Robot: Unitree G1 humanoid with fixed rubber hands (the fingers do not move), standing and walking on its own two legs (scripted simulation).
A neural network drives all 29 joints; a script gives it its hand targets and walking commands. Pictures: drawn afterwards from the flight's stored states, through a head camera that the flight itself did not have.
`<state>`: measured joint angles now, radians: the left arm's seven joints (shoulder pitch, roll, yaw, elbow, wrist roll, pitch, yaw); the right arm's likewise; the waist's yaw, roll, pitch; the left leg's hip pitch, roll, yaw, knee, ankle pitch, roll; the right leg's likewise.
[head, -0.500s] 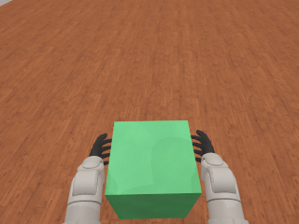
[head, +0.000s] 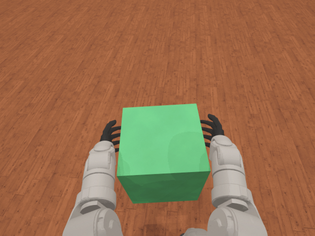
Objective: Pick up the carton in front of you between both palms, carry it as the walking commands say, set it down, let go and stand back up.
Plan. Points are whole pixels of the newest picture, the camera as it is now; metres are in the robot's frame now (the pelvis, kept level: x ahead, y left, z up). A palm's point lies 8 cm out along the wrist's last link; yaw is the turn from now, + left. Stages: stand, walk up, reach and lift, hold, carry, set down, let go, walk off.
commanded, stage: set down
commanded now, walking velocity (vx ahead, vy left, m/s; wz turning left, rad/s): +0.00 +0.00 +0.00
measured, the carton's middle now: (162, 157) +0.35 +0.00 -0.05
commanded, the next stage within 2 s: none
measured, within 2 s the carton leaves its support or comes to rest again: neither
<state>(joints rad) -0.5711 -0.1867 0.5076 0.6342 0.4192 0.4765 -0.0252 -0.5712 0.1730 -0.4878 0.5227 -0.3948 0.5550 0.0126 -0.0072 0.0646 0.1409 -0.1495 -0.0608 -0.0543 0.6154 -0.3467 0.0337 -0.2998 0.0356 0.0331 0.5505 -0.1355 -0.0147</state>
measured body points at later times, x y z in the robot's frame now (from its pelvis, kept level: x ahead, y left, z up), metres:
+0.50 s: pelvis -0.02 +0.00 -0.11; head +0.21 -0.04 +0.27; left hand +0.41 +0.14 -0.20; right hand +0.39 -0.16 -0.21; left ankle +0.00 +0.11 -0.73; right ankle +0.11 -0.10 -0.73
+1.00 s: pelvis -0.03 +0.01 -0.24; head +0.24 -0.01 +0.12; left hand +0.46 +0.13 -0.35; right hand +0.42 -0.17 -0.35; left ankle +0.00 +0.11 -0.73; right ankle +0.11 -0.10 -0.73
